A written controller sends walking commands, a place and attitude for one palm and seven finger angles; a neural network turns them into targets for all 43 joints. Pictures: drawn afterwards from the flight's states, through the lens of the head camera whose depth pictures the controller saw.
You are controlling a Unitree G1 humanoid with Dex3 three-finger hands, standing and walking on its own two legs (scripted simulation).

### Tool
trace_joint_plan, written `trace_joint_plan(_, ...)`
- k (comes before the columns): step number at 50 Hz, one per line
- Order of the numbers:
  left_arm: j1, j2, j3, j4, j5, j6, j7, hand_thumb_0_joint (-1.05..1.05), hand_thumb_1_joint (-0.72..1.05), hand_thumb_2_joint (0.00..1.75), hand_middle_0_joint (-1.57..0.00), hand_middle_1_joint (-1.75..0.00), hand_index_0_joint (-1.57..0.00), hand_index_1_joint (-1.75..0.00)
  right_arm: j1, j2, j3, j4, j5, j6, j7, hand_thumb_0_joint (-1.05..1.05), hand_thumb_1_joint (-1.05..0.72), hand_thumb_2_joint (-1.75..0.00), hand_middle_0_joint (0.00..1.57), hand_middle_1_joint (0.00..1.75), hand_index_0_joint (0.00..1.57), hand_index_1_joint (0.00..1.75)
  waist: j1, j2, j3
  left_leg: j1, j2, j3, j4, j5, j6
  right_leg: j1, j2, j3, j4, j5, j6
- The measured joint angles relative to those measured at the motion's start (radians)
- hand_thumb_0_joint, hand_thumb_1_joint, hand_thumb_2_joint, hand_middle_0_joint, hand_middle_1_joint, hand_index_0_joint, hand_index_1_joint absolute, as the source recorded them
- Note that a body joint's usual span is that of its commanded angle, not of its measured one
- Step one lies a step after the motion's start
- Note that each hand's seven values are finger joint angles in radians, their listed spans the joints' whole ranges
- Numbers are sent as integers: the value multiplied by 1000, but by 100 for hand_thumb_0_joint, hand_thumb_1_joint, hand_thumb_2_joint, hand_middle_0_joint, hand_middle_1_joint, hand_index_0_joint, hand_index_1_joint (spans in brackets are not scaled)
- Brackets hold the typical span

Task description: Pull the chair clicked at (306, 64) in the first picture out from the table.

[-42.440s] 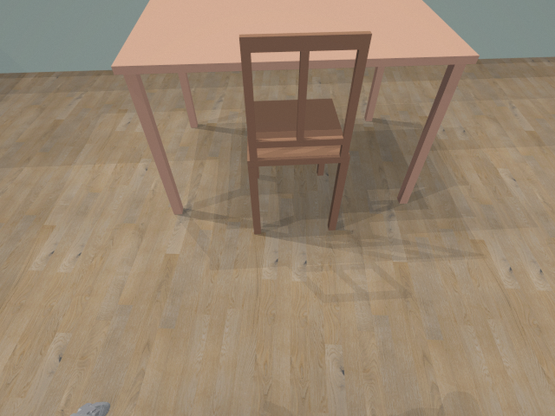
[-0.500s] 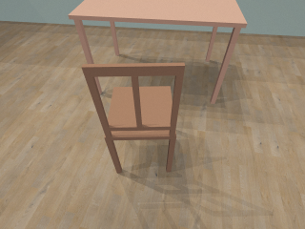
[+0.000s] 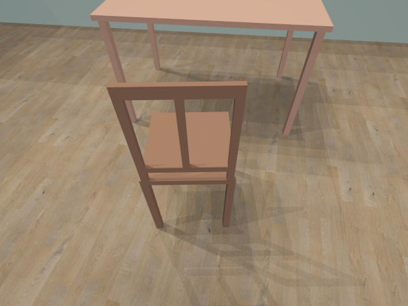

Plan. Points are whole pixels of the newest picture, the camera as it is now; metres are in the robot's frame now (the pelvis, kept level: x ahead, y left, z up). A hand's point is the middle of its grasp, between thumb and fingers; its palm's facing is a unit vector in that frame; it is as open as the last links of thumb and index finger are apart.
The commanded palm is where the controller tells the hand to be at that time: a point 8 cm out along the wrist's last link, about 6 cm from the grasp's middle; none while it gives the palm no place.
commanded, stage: look to check the result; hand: left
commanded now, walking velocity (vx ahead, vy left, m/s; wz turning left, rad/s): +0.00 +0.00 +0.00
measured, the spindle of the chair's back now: (183, 136) +0.61 +0.11 -0.09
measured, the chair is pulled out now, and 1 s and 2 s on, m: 0.61 0.61 0.61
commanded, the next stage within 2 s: stand and wait in 0.42 s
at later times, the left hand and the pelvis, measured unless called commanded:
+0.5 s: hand out of the picture -0.01 +0.15 -0.17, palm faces +0.05 -0.98 -0.17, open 7.4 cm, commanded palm none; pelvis +0.01 -0.01 +0.00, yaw +0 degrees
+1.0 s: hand out of the picture +0.00 +0.15 -0.17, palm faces +0.05 -0.98 -0.17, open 7.4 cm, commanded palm none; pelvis +0.01 +0.00 +0.00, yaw +0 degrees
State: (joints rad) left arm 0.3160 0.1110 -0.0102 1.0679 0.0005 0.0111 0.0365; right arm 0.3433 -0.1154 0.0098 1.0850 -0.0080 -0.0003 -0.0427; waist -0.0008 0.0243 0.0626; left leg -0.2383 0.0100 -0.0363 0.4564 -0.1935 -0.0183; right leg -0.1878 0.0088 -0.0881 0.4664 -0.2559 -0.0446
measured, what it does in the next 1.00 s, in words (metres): stands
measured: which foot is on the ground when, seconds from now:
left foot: down 0.00-1.00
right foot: down 0.00-1.00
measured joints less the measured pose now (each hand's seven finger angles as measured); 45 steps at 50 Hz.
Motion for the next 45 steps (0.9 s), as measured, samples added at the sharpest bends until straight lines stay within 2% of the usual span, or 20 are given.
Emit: trace_joint_plan(45,2,-3,1,0,-2,-4,1,0,91,90,-20,-30,-20,-30,-8,1,1,7,2,1,-4,0,-91,-90,20,29,20,30,0,-4,8,15,8,-4,2,-14,-7,21,9,-3,-8,-9,-7)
